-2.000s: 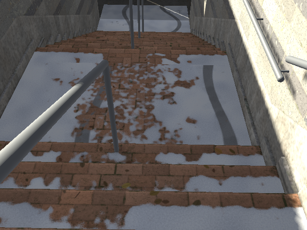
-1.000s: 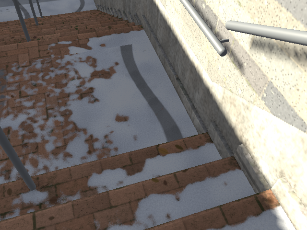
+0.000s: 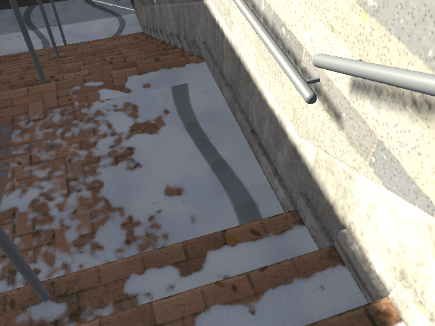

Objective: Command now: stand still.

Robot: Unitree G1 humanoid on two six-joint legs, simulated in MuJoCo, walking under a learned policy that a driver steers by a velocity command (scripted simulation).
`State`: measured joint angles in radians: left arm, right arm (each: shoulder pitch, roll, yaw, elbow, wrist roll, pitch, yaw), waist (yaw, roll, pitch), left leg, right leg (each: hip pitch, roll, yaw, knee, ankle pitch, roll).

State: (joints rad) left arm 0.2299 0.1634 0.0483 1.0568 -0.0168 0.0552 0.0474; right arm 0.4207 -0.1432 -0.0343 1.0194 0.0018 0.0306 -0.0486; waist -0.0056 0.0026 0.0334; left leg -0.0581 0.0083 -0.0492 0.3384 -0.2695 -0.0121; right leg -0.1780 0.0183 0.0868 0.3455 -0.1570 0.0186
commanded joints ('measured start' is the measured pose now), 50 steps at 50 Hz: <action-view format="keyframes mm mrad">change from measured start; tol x32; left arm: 1 51 86 15 -15 2 -5 4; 12 -34 77 17 -59 -24 -95 -6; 18 457 227 60 48 -11 -139 -52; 50 161 118 17 -231 43 -130 -14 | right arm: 1 116 -80 -15 -2 0 -3 -3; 50 -79 -226 -40 -202 -17 -89 21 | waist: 1 3 9 36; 35 3 -114 11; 40 -32 431 -181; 44 -9 -60 -107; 50 93 60 -126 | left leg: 1 -108 25 1 -72 174 14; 9 -169 111 -171 -199 -485 136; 13 -153 232 -265 -155 -286 217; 21 -848 62 -159 878 -118 117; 30 -418 -7 20 270 811 64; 35 -287 20 38 444 745 86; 38 4 -45 175 12 529 152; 41 500 252 -333 387 1141 438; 43 266 356 -680 67 22 458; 50 -462 103 -351 206 470 341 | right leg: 1 61 -44 10 -41 137 -39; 15 38 7 -146 189 -270 -104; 18 239 -398 611 -153 -441 -355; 24 32 -292 87 27 134 -205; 31 -317 -161 -202 226 -134 -123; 38 -162 -187 -203 1115 350 -62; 40 -754 -43 -82 1880 -723 -19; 44 -956 -139 87 1409 -233 -31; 50 -387 -78 -16 873 238 62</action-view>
